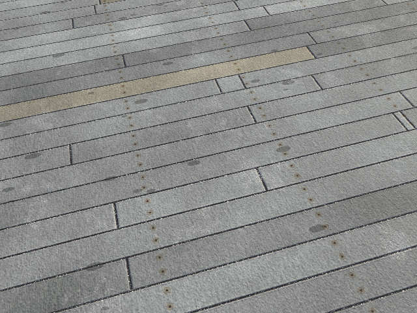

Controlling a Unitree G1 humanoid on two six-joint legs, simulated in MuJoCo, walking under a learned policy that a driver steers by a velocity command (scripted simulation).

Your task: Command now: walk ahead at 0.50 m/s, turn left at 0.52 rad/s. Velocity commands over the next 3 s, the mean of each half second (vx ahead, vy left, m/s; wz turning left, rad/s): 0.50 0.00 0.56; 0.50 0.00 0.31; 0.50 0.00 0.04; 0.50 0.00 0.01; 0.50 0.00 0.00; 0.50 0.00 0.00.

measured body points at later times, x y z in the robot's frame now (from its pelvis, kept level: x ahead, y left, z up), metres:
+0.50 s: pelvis +0.26 +0.10 +0.00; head +0.29 +0.12 +0.44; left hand +0.32 +0.41 -0.11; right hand +0.45 -0.13 -0.10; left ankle +0.27 +0.17 -0.74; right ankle +0.32 -0.08 -0.66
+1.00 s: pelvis +0.54 +0.13 +0.00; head +0.57 +0.13 +0.45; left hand +0.50 +0.42 -0.11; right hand +0.78 -0.05 -0.11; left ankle +0.47 +0.26 -0.66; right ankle +0.60 +0.06 -0.74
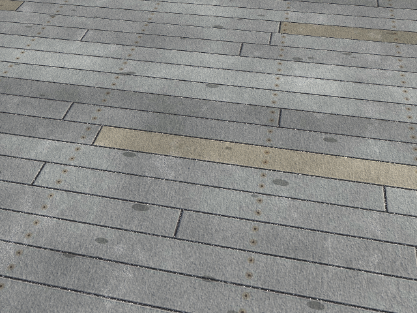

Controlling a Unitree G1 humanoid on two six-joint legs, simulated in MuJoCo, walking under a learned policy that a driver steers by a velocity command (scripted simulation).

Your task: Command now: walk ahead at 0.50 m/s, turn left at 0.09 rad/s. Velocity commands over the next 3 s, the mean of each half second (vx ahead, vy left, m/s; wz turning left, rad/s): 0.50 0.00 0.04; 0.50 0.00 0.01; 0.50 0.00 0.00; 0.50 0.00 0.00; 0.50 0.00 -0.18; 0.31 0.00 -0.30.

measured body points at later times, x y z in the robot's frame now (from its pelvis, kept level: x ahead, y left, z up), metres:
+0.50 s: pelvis +0.28 +0.06 +0.00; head +0.30 +0.08 +0.45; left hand +0.38 +0.34 -0.12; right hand +0.39 -0.21 -0.10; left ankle +0.30 +0.15 -0.74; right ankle +0.26 -0.10 -0.66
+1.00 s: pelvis +0.56 +0.00 +0.00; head +0.58 -0.01 +0.45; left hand +0.67 +0.27 -0.11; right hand +0.65 -0.28 -0.13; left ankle +0.50 +0.15 -0.66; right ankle +0.60 -0.09 -0.74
